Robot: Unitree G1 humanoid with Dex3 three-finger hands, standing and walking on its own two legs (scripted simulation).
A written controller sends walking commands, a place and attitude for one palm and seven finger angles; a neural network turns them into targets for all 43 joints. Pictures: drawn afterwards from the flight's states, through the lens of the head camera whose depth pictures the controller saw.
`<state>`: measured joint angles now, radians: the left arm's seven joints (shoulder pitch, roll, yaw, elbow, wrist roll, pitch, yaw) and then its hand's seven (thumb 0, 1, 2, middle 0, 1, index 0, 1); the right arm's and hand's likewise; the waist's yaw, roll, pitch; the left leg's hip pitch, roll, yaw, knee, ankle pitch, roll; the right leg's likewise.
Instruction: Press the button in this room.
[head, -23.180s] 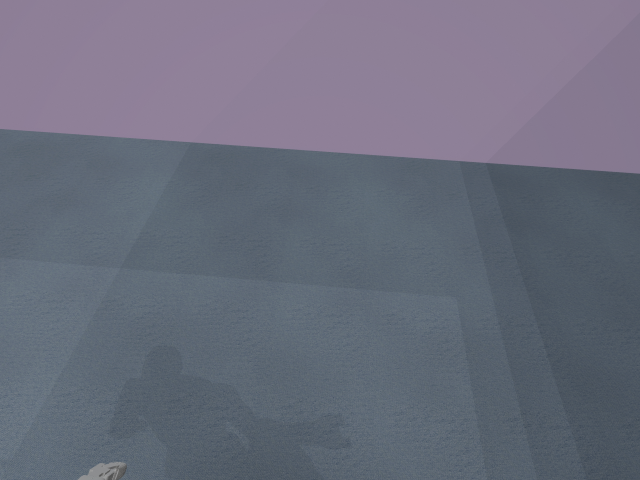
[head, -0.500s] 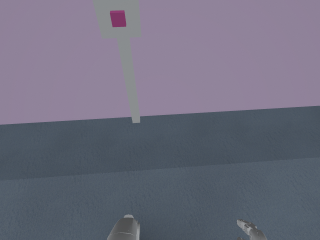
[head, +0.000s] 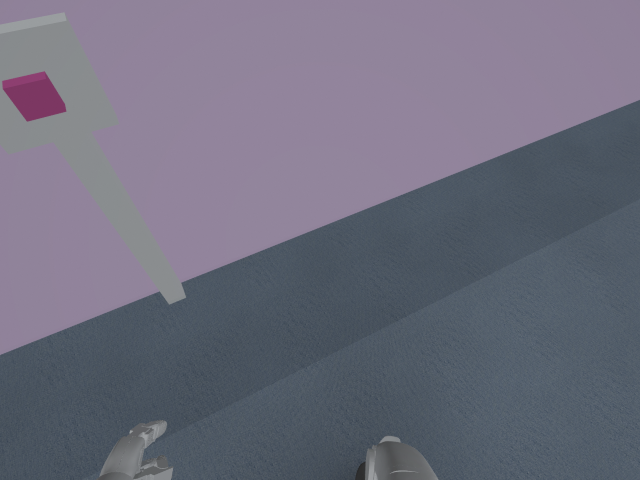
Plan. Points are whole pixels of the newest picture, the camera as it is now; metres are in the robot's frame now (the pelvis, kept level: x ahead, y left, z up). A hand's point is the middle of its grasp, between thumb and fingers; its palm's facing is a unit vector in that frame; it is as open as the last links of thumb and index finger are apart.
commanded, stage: turn to face it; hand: left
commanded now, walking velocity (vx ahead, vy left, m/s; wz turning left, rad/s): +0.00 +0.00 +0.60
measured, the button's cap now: (35, 95) +0.66 +0.49 +0.07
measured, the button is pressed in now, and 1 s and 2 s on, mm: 0 0 0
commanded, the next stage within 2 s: take the last steps up to it in 1.00 s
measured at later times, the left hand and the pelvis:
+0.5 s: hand out of the picture +0.12 +0.20 -0.19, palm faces +0.20 -0.97 -0.17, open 7.3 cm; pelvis +0.06 +0.00 -0.01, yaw +11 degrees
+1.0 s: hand out of the picture +0.07 +0.18 -0.15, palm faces +0.36 -0.90 -0.26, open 7.4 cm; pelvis +0.05 -0.04 +0.00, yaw +21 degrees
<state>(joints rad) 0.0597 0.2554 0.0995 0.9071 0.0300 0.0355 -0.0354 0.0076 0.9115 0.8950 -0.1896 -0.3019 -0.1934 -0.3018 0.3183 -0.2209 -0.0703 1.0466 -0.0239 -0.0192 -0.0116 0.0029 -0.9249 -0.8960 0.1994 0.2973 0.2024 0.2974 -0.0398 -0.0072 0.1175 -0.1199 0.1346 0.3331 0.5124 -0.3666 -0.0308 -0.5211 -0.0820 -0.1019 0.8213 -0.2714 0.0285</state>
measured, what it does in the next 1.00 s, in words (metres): steps on the spot, turning left: right foot, then left foot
